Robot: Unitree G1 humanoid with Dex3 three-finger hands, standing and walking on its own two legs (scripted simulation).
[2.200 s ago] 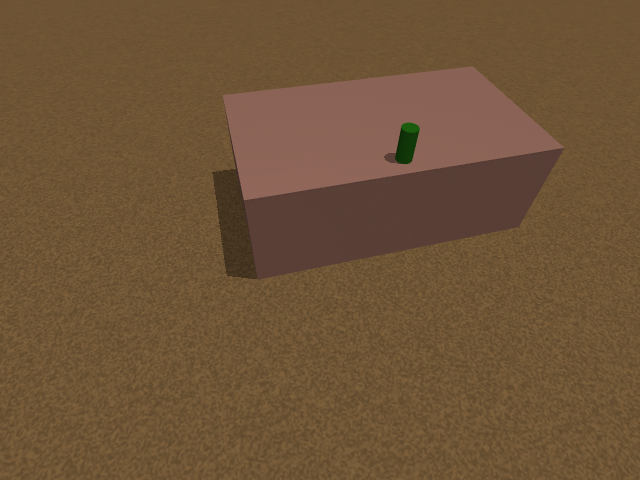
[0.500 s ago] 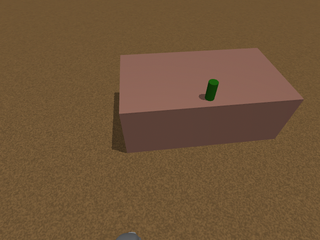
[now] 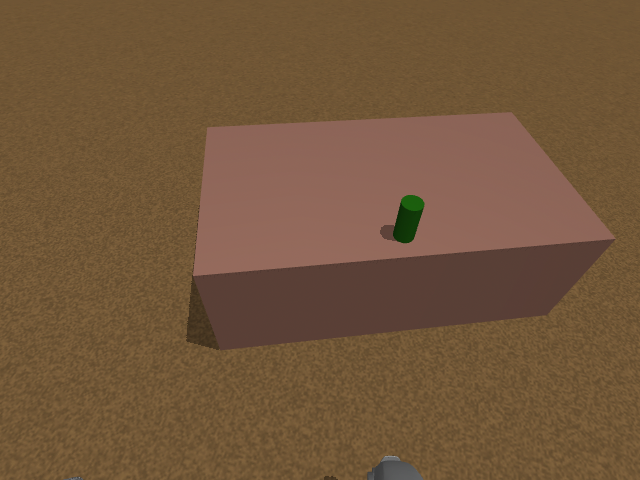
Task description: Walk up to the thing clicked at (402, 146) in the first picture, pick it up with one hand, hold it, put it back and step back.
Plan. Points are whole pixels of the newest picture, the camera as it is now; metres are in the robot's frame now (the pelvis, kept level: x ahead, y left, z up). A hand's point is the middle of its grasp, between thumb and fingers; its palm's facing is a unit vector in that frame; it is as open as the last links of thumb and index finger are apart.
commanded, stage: walk up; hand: right
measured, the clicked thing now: (407, 219) +0.79 -0.25 -0.28
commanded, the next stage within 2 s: none
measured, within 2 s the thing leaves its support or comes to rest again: neither
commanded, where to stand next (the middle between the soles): +0.38 -0.08 m, yaw +5 degrees
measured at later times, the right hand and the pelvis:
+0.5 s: hand (533, 383) +0.29 -0.34 -0.12, palm faces -0.14 +0.89 -0.44, open 7.4 cm; pelvis +0.18 -0.07 -0.01, yaw +4 degrees
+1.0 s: hand (546, 348) +0.37 -0.41 -0.17, palm faces -0.12 +0.93 -0.34, open 7.4 cm; pelvis +0.29 -0.14 +0.00, yaw +4 degrees
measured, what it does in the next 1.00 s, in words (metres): walks ahead: right foot, then left foot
